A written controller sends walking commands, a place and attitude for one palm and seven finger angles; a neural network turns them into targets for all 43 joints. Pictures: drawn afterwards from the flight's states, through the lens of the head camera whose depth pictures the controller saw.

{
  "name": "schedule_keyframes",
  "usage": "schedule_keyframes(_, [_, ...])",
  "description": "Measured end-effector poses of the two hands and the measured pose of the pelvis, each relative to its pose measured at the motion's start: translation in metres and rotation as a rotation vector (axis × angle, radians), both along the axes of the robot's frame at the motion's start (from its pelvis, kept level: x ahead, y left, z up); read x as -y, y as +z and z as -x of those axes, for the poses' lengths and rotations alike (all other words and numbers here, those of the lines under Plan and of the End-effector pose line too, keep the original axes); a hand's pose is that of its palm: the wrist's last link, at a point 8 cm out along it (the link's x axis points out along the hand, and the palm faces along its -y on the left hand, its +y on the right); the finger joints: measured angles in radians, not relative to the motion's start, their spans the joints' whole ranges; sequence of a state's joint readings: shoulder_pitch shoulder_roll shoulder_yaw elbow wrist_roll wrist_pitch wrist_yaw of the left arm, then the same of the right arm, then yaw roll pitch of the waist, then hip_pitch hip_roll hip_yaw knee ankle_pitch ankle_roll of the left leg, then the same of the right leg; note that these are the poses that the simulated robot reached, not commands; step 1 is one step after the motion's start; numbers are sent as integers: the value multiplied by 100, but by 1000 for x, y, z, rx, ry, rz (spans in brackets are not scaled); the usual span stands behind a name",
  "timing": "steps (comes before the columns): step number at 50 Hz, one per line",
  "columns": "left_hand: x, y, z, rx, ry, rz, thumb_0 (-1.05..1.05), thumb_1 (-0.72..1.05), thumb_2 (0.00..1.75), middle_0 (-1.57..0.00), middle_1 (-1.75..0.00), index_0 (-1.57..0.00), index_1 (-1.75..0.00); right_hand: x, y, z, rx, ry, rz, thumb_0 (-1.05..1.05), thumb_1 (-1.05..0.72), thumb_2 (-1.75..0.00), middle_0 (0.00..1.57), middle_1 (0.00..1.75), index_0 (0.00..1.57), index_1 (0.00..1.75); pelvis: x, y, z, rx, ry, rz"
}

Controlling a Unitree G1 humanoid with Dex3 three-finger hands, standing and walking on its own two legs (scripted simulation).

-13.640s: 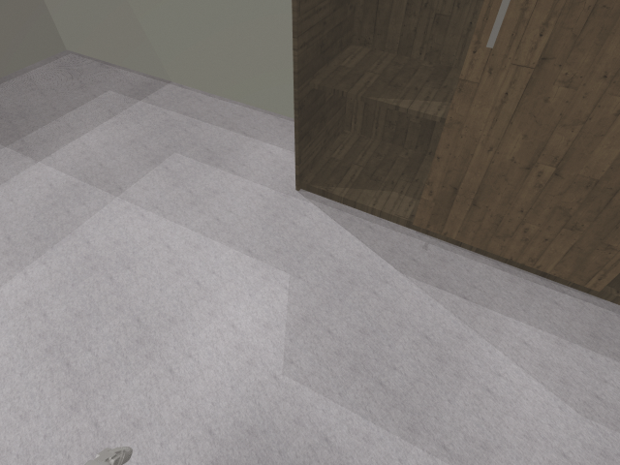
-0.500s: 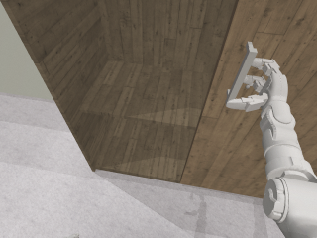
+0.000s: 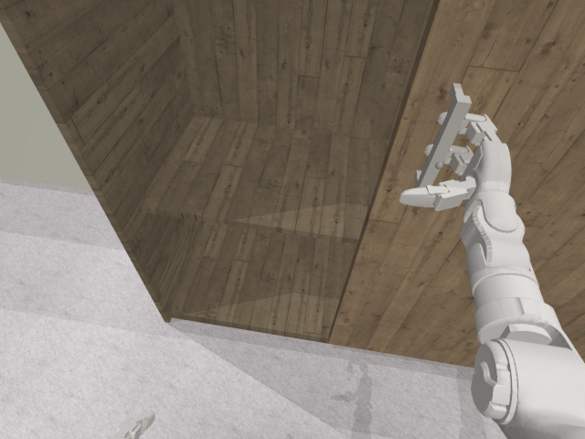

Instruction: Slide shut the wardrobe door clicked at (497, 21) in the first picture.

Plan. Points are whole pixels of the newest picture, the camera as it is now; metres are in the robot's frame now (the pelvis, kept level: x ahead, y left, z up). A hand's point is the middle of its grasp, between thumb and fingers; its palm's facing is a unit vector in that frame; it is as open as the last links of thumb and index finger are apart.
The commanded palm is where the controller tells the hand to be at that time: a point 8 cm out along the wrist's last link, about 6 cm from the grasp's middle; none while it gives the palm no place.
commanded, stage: slide the fingers in behind the handle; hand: right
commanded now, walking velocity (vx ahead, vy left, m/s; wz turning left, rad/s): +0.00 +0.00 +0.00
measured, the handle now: (436, 146) +0.51 -0.14 +0.16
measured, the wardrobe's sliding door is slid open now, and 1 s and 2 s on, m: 0.57 0.57 0.57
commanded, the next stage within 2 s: grip the handle and tug to test in 0.92 s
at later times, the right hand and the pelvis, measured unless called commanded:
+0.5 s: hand (421, 163) +0.46 -0.11 +0.16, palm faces +0.05 +1.00 +0.00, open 14.0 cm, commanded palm +0.43 -0.17 +0.16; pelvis +0.00 +0.00 +0.00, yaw +0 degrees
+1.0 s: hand (421, 162) +0.46 -0.11 +0.16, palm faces +0.07 +1.00 +0.00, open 13.8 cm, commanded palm +0.44 -0.17 +0.16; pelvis -0.01 +0.00 +0.00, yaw +0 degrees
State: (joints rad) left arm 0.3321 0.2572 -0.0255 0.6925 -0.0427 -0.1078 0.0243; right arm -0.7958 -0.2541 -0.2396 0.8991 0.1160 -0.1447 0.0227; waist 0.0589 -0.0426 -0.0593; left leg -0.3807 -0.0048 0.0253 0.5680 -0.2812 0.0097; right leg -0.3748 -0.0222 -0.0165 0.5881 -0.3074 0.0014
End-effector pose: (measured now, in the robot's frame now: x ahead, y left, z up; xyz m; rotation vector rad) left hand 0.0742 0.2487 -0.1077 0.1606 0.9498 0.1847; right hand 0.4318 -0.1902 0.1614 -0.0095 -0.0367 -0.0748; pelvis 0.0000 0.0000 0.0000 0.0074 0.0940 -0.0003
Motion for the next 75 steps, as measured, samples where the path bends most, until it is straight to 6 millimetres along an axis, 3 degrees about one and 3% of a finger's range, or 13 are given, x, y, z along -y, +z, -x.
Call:
schedule_keyframes(8, [0,-1,4,-16,2,2,1,91,89,-21,-30,-20,-30,-1,0,0,-4,-6,-4,-1,50,-30,31,123,30,120,-1,0,0,2,-2,0])
schedule_keyframes(26, [3,-3,11,-20,13,10,1,91,89,-21,-30,-20,-30,-25,0,-2,-3,20,-13,-1,50,-30,31,122,30,120,1,0,2,4,5,1])
schedule_keyframes(55, [0,-4,28,-51,20,0,1,91,89,-21,-30,-20,-30,-22,0,-5,1,10,-6,-1,48,-31,36,125,33,124,1,-1,8,-6,5,1])
schedule_keyframes(63, [2,-3,26,-39,22,6,1,91,89,-21,-30,-20,-30,-22,-1,-5,1,8,-10,-1,29,-39,36,126,33,125,1,-1,6,-5,9,1])
schedule_keyframes(75, [2,-4,19,-35,19,9,1,91,89,-21,-30,-20,-30,-24,-1,-6,1,12,-4,0,-23,-61,38,131,38,131,2,0,3,-6,9,1])
